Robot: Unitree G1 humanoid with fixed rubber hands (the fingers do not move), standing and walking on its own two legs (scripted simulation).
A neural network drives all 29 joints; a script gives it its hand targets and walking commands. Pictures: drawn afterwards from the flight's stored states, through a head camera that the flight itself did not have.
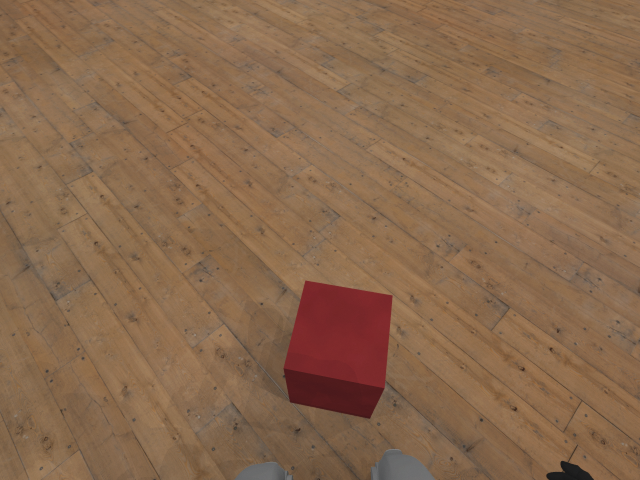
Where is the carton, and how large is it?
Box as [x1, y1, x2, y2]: [284, 280, 392, 418]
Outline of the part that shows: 305,280 284,364 284,373 289,399 291,402 369,418 384,388 392,295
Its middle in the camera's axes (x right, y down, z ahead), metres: +0.05 +0.32 +1.08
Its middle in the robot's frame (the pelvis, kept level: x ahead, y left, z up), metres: +0.50 -0.04 -0.58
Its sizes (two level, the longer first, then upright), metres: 0.242 0.236 0.297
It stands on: the floor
